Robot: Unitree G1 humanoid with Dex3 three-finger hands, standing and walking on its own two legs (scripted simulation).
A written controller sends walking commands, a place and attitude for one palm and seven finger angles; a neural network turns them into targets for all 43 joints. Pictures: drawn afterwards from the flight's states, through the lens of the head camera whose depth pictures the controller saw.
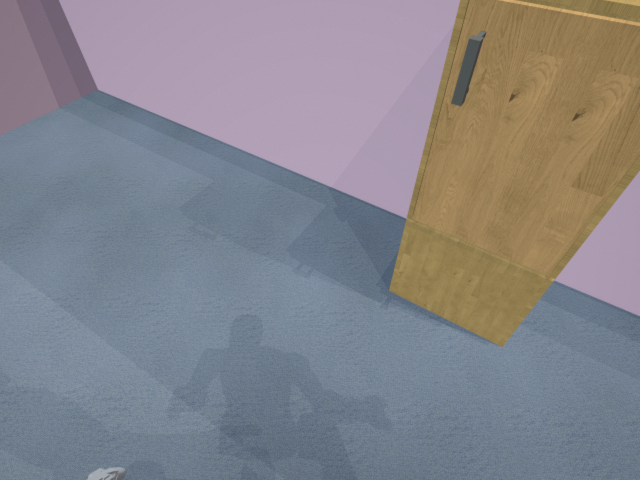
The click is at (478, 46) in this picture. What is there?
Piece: cupboard door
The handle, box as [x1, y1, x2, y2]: [451, 31, 485, 105]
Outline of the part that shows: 484,31 481,31 476,36 472,35 469,38 451,103 461,105 468,90 468,85 481,42 485,34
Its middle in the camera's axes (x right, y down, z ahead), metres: +0.30 -0.34 +0.78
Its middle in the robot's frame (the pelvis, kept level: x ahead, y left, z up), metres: +0.84 -0.25 +0.13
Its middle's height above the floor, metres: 0.90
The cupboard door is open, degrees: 0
